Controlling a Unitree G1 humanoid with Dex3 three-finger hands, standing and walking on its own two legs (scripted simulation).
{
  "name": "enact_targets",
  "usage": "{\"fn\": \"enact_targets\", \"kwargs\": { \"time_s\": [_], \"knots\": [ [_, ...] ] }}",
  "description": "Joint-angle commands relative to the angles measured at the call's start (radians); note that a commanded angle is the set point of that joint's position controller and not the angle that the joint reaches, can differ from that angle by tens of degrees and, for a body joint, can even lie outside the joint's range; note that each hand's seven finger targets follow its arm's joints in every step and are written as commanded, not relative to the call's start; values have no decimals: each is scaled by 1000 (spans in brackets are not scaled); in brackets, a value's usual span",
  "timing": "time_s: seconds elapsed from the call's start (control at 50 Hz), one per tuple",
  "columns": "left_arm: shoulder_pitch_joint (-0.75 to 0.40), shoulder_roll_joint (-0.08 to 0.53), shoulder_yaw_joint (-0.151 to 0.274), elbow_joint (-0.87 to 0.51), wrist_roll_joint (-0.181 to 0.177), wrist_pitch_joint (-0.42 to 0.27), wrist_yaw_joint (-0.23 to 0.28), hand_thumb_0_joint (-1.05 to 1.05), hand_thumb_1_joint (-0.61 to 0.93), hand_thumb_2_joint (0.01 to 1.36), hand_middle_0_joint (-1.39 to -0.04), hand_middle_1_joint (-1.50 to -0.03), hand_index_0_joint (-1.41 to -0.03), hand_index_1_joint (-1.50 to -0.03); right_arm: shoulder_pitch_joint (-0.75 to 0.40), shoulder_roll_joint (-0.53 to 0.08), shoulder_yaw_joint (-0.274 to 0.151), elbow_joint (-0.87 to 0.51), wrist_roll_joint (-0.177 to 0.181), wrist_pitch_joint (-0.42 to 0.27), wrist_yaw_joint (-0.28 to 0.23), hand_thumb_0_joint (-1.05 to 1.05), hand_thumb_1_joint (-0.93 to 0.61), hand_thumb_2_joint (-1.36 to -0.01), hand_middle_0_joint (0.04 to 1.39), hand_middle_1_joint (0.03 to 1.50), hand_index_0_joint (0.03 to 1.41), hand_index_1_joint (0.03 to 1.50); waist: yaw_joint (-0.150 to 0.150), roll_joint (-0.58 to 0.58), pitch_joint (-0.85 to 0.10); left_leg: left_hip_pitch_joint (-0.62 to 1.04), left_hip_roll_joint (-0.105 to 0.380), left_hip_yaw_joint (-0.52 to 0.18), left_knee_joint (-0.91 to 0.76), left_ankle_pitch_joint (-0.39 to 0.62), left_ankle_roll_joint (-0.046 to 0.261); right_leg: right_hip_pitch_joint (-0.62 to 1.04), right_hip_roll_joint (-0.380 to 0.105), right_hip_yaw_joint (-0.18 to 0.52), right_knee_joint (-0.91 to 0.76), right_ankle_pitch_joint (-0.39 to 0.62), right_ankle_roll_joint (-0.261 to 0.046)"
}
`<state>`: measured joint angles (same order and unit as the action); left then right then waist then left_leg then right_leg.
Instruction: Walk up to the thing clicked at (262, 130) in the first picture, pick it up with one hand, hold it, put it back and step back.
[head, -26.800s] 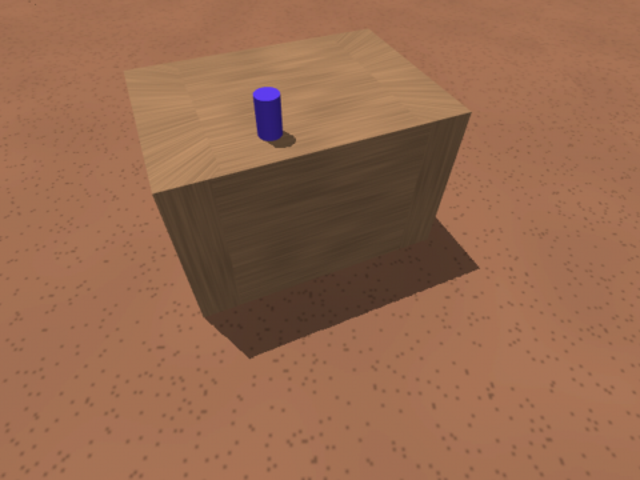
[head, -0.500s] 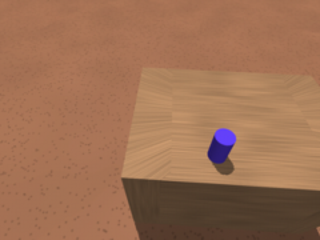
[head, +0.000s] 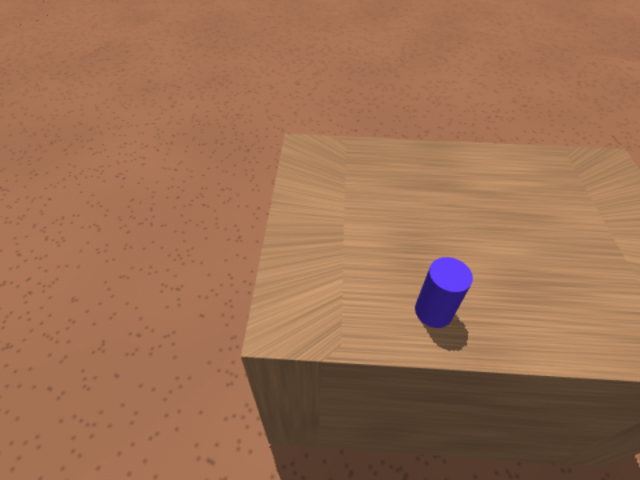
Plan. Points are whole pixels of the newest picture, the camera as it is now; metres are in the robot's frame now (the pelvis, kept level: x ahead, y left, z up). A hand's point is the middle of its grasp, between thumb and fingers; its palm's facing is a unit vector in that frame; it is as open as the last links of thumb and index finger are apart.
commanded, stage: stand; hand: right
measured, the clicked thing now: (441, 293) +0.45 -0.21 -0.12
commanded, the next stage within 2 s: step back in 0.52 s
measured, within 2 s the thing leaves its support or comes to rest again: neither
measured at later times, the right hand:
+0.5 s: hand out of the picture +0.06 -0.25 -0.16, palm faces -0.02 +0.94 -0.33, open 7.3 cm
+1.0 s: hand out of the picture -0.04 -0.21 -0.15, palm faces -0.01 +0.89 -0.45, open 7.3 cm
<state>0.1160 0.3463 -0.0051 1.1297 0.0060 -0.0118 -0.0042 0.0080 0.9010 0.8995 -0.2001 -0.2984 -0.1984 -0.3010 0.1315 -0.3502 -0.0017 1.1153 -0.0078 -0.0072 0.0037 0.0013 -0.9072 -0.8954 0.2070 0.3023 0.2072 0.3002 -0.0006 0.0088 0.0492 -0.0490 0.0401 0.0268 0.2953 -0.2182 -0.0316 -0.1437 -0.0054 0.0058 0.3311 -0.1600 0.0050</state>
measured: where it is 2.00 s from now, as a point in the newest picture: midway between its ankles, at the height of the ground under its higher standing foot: outside the picture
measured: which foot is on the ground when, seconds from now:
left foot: down 0.00-1.00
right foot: down 0.00-0.84, up 0.86-1.00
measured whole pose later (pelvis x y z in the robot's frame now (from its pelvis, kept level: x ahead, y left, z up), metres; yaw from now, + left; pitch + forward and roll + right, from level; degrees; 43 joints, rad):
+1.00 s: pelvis -0.08 +0.06 -0.01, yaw -2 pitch -1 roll -2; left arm 0.05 0.41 0.05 0.89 0.01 0.08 0.02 0.01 0.90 0.90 -0.20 -0.30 -0.20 -0.30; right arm 0.18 -0.34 -0.05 0.96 -0.03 0.04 -0.01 0.00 -0.91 -0.90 0.21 0.30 0.21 0.30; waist -0.02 -0.06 0.19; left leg -0.24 0.00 0.01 0.56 -0.31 0.05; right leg -0.50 0.15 0.17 1.12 -0.48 -0.01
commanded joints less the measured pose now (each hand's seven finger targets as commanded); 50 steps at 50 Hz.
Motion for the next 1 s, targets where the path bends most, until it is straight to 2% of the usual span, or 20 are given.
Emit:
{"fn": "enact_targets", "kwargs": {
  "time_s": [0.0, 0.3, 0.48, 0.5, 0.54, 0.58, 0.6, 0.64, 0.66, 0.7, 0.74, 0.78, 0.8, 0.82, 0.84, 0.86, 0.88, 0.9, 0.94, 0.98],
  "knots": [
    [-39, 218, 44, -54, 2, -22, 17, 0, 900, 900, -200, -300, -200, -300, -25, -210, -40, -54, -3, -18, -13, 0, -900, -900, 200, 300, 200, 300, -3, -17, -79, -11, 105, -73, -38, 155, 45, 49, -125, 93, -32, 218, -28],
    [-39, 218, 45, -55, 2, -21, 16, 0, 900, 900, -200, -300, -200, -300, -30, -210, -41, -57, -4, -16, -13, 0, -900, -900, 200, 300, 200, 300, -1, -16, -53, -27, 100, -69, -45, 97, 44, 30, -120, 98, -48, 166, -27],
    [-33, 217, 44, -58, 2, -24, 16, 0, 900, 900, -200, -300, -200, -300, -25, -212, -42, -56, -2, -18, -13, 0, -900, -900, 200, 300, 200, 300, -1, -8, -84, -10, 105, -68, -36, 154, 47, 50, -124, 94, -35, 235, -27],
    [-40, 276, 88, -94, -8, -12, 21, 0, 900, 900, -200, -300, -200, -300, -67, -250, -64, -65, 1, 1, -12, 0, -900, -900, 200, 300, 200, 300, 16, -40, 24, -76, 92, -71, 68, 273, 68, -27, -109, 99, 44, 386, -32],
    [-25, 269, 94, -114, -13, -3, 28, 0, 900, 900, -200, -300, -200, -300, -31, -229, -67, -81, 11, 10, -14, 0, -900, -900, 200, 300, 200, 300, 10, -55, -31, -67, 71, -36, 160, 296, 67, -11, -131, 101, 67, 467, -72],
    [-18, 285, 103, -143, -12, 2, 30, 0, 900, 900, -200, -300, -200, -300, -14, -217, -70, -101, 17, 18, -14, 0, -900, -900, 200, 300, 200, 300, 8, -95, -93, -81, 20, -15, 281, 218, 62, -8, -185, 165, 51, 505, -135],
    [-27, 295, 108, -158, -9, 6, 30, 0, 900, 900, -200, -300, -200, -300, -9, -210, -73, -110, 14, 25, -13, 0, -900, -900, 200, 300, 200, 300, 5, -116, -109, -117, -15, -10, 335, 124, 58, -4, -226, 215, 34, 478, -173],
    [-47, 314, 114, -194, 10, 13, 36, 0, 900, 900, -200, -300, -200, -300, 1, -212, -84, -127, 10, 43, -11, 0, -900, -900, 200, 300, 200, 300, 17, -191, -103, -203, -81, -28, 554, -308, 61, -29, -333, 332, 8, 441, -271],
    [-53, 318, 118, -212, 21, 15, 36, 0, 900, 900, -200, -300, -200, -300, 28, -210, -86, -136, 8, 49, -9, 0, -900, -900, 200, 300, 200, 300, 12, -185, -105, -212, -62, -70, 600, -367, 67, -59, -350, 331, 21, 418, -288],
    [-120, 306, 117, -256, 27, 20, 35, 0, 900, 900, -200, -300, -200, -300, 77, -216, -96, -150, 13, 49, -4, 0, -900, -900, 200, 300, 200, 300, -24, -213, -129, -201, -34, -109, 602, -343, 87, -91, -321, 260, 76, 412, -257],
    [-140, 277, 106, -276, 29, 27, 35, 0, 900, 900, -200, -300, -200, -300, 109, -211, -97, -151, 14, 40, -7, 0, -900, -900, 200, 300, 200, 300, -32, -196, -152, -185, -38, -74, 458, -233, 77, -73, -254, 201, 150, 401, -205],
    [-133, 260, 97, -298, 15, 47, 28, 0, 900, 900, -200, -300, -200, -300, 124, -219, -104, -161, -7, 27, -12, 0, -900, -900, 200, 300, 200, 300, -47, -94, -138, -129, -15, -52, 158, 58, 71, -102, -162, 141, 269, 255, -122],
    [-128, 225, 89, -319, 6, 54, 26, 0, 900, 900, -200, -300, -200, -300, 115, -271, -122, -172, -26, 24, -15, 0, -900, -900, 200, 300, 200, 300, -44, 75, -123, -83, 89, -212, 67, 267, 85, -191, -50, 99, 416, 103, -70],
    [-133, 189, 85, -327, 2, 59, 31, 0, 900, 900, -200, -300, -200, -300, 114, -334, -139, -176, -35, 19, -17, 0, -900, -900, 200, 300, 200, 300, -38, 219, -96, 14, 215, -389, 43, 512, 130, -376, 113, 80, 550, -332, -38],
    [-81, 201, 93, -307, 10, 71, 38, 0, 900, 900, -200, -300, -200, -300, 84, -336, -139, -196, -45, 18, -20, 0, -900, -900, 200, 300, 200, 300, -7, 99, -95, -17, 256, -366, 86, 570, 177, -377, 113, 170, 652, -424, -31],
    [-60, 203, 90, -312, 12, 70, 45, 0, 900, 900, -200, -300, -200, -300, 60, -380, -143, -228, -32, 17, -21, 0, -900, -900, 200, 300, 200, 300, -30, 188, -104, -78, 348, -447, 68, 589, 258, -359, 124, 188, 741, -490, -23],
    [-86, 223, 98, -305, 21, 71, 49, 0, 900, 900, -200, -300, -200, -300, 26, -371, -146, -235, -32, 17, -26, 0, -900, -900, 200, 300, 200, 300, -30, 157, -78, -125, 342, -444, 46, 514, 263, -355, 123, 225, 811, -457, -24],
    [-83, 236, 103, -297, 18, 71, 47, 0, 900, 900, -200, -300, -200, -300, -17, -343, -137, -248, -31, 13, -31, 0, -900, -900, 200, 300, 200, 300, -13, 155, -56, -117, 303, -377, 76, 531, 259, -373, 119, 238, 861, -417, -20],
    [8, 225, 105, -285, 2, 75, 38, 0, 900, 900, -200, -300, -200, -300, -62, -276, -120, -273, -31, 9, -40, 0, -900, -900, 200, 300, 200, 300, 43, 128, -43, -33, 186, -220, 138, 586, 188, -431, 129, 233, 879, -291, -23],
    [21, 227, 115, -299, 13, 70, 33, 0, 900, 900, -200, -300, -200, -300, -13, -258, -120, -276, -18, 9, -44, 0, -900, -900, 200, 300, 200, 300, 21, 113, -83, 60, 195, -226, 176, 626, 204, -431, 131, 207, 884, -278, -3]
  ]
}}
